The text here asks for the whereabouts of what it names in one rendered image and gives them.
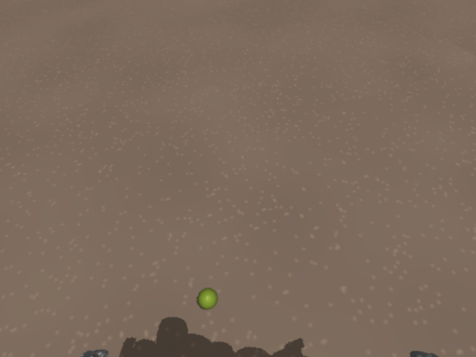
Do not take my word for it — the ball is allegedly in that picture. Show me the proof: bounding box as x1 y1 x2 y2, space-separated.
198 288 218 309

